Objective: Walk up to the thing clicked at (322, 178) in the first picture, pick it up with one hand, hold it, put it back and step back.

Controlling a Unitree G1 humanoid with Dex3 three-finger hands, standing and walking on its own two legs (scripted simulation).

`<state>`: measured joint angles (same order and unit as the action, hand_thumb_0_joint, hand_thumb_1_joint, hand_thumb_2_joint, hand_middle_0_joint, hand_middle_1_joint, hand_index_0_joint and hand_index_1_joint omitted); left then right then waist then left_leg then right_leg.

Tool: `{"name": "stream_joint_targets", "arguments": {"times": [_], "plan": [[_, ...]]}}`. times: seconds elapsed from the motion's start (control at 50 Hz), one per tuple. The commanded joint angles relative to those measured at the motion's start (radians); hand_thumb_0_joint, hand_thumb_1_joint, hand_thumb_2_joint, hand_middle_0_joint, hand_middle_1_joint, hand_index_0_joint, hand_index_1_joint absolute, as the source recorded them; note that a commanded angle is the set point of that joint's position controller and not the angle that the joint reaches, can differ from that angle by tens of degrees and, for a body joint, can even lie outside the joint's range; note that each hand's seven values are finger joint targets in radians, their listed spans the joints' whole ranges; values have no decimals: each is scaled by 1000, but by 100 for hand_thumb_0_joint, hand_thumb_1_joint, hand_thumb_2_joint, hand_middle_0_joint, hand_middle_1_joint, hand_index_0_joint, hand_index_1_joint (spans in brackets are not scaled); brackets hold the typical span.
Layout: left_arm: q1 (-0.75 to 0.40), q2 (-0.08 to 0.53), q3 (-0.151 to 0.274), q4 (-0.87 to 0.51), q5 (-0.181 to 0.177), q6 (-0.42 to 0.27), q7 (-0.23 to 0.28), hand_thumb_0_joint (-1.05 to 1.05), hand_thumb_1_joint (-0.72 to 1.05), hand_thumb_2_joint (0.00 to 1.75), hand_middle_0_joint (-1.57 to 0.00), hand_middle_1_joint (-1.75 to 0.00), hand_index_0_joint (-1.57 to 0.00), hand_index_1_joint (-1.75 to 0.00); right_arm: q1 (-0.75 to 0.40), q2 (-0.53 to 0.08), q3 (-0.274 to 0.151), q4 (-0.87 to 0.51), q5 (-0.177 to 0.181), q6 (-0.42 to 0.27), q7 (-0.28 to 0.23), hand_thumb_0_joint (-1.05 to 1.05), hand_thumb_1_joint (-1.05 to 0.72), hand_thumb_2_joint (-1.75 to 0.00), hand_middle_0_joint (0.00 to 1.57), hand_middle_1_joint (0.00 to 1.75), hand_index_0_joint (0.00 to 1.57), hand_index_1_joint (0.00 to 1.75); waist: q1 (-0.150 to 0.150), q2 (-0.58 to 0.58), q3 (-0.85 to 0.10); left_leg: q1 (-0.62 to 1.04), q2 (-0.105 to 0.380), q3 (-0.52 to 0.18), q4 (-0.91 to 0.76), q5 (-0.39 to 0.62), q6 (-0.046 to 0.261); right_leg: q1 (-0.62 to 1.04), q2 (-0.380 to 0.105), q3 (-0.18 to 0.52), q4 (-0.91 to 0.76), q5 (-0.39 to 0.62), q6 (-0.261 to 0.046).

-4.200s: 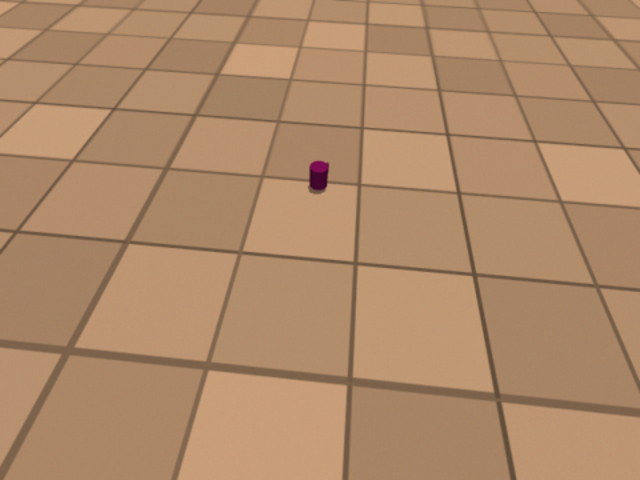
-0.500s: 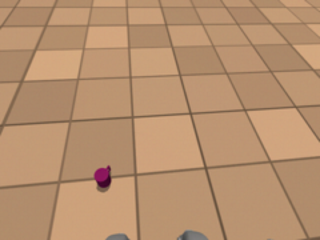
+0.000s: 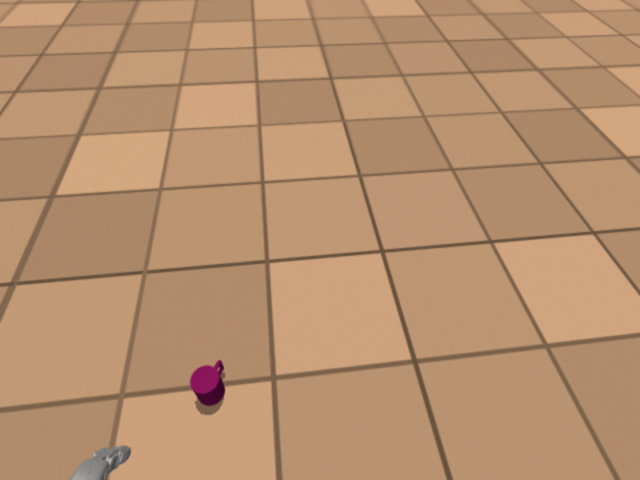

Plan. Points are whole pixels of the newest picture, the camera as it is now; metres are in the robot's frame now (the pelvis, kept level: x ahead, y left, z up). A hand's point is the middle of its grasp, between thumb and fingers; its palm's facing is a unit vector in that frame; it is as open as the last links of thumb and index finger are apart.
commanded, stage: walk up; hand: left
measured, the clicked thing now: (211, 380) +0.50 +0.32 -0.72
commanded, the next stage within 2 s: stand in 0.74 s
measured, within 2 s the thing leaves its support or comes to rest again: neither
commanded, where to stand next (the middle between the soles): +0.06 +0.01 m, yaw +1 degrees
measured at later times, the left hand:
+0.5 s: hand out of the picture +0.06 +0.26 -0.15, palm faces +0.00 -0.94 -0.33, open 7.4 cm
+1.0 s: hand out of the picture +0.09 +0.26 -0.15, palm faces +0.00 -0.94 -0.34, open 7.4 cm
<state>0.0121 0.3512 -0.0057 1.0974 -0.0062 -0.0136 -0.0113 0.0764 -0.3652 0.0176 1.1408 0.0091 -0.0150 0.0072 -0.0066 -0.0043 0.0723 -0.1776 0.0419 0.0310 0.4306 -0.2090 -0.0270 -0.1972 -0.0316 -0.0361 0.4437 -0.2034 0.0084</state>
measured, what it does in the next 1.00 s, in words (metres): stands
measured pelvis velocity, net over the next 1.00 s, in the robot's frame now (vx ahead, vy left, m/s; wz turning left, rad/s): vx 0.02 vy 0.00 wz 0.02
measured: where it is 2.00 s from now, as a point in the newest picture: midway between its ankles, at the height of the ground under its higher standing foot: outside the picture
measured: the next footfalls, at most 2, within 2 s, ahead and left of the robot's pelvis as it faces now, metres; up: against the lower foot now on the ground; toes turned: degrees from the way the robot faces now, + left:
none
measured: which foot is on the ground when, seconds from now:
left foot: down 0.00-1.00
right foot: down 0.00-1.00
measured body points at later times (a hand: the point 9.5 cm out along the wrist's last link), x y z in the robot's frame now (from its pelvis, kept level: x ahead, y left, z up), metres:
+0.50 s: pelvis +0.00 +0.01 +0.01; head +0.02 +0.01 +0.46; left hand +0.06 +0.31 -0.13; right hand +0.09 -0.29 -0.13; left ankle +0.02 +0.14 -0.74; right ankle +0.02 -0.12 -0.74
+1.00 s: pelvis +0.02 +0.00 +0.01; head +0.02 +0.01 +0.46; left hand +0.09 +0.31 -0.13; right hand +0.10 -0.30 -0.13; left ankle +0.02 +0.14 -0.74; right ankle +0.02 -0.12 -0.74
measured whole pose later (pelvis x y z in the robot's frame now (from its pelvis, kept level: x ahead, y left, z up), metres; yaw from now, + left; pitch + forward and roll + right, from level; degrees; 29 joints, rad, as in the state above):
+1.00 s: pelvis +0.02 +0.00 +0.01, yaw +1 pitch -2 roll +0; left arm 0.08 0.35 0.00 1.16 0.01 -0.01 -0.01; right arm 0.09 -0.35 0.00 1.15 -0.01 -0.01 0.01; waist 0.00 0.00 0.04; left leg -0.12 0.03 0.02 0.32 -0.17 -0.02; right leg -0.13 -0.04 -0.05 0.32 -0.16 0.02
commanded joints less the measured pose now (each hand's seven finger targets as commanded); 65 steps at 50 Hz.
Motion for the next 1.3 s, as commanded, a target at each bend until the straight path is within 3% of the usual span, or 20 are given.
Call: {"name": "stream_joint_targets", "arguments": {"times": [0.0,0.06,0.22,0.64,0.78,0.92,1.06,1.08,1.28], "plan": [[-38,211,50,-23,0,-13,11,0,90,90,-20,-30,-20,-30,-61,-213,-43,-35,-8,-24,-10,0,-90,-90,20,30,20,30,16,17,-112,8,96,-95,-120,130,49,85,-106,96,-128,123,-32],[-36,212,50,-12,3,-12,8,0,90,90,-20,-30,-20,-30,-65,-209,-43,-32,-11,-23,-8,0,-90,-90,20,30,20,30,13,18,-100,20,93,-93,-138,80,45,64,-106,102,-156,79,-28],[-28,209,51,12,8,-13,4,0,90,90,-20,-30,-20,-30,-68,-213,-48,-28,-12,-24,-8,0,-90,-90,20,30,20,30,9,18,-103,29,97,-98,-171,51,46,79,-104,95,-174,75,-20],[24,198,54,21,11,-15,9,0,90,90,-20,-30,-20,-30,-54,-197,-53,-32,-10,-17,-8,0,-90,-90,20,30,20,30,9,6,-110,53,93,-99,-163,112,44,82,-107,86,-182,121,-10],[36,206,50,13,17,-17,15,0,90,90,-20,-30,-20,-30,-56,-194,-56,-48,-20,-15,-9,0,-90,-90,20,30,20,30,9,16,-112,49,97,-104,-177,81,39,84,-112,82,-181,67,-14],[29,212,52,4,14,-20,17,0,90,90,-20,-30,-20,-30,-41,-196,-55,-51,-19,-17,-11,0,-90,-90,20,30,20,30,4,8,-112,63,99,-102,-164,167,36,97,-119,82,-180,142,-14],[30,212,50,-2,14,-19,15,0,90,90,-20,-30,-20,-30,-34,-200,-53,-53,-20,-18,-10,0,-90,-90,20,30,20,30,6,13,-110,49,100,-102,-176,121,33,107,-118,78,-180,101,-16],[29,212,49,-4,15,-20,15,0,90,90,-20,-30,-20,-30,-42,-197,-52,-55,-20,-18,-11,0,-90,-90,20,30,20,30,8,7,-108,64,105,-101,-167,173,33,102,-119,78,-173,141,-17],[33,208,50,-6,14,-19,17,0,90,90,-20,-30,-20,-30,-32,-208,-54,-49,-18,-18,-16,0,-90,-90,20,30,20,30,7,21,-140,103,108,-85,-147,270,33,135,-126,78,-166,261,-22]]}}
